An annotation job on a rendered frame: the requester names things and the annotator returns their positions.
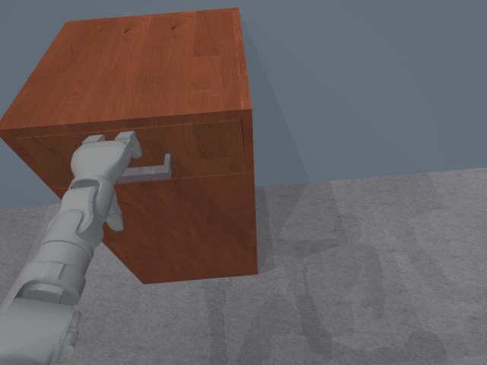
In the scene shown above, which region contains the robot left hand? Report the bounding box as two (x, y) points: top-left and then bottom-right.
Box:
(71, 131), (142, 231)

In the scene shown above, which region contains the cabinet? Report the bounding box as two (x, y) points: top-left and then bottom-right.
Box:
(0, 8), (258, 284)

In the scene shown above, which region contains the robot left forearm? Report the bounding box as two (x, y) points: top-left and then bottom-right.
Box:
(0, 174), (114, 321)

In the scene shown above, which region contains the handle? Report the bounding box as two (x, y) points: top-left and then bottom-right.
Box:
(118, 154), (172, 183)

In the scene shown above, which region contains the drawer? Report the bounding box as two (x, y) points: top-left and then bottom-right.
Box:
(16, 119), (244, 188)

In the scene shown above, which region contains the left robot upper arm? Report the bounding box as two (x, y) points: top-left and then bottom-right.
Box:
(0, 297), (81, 365)

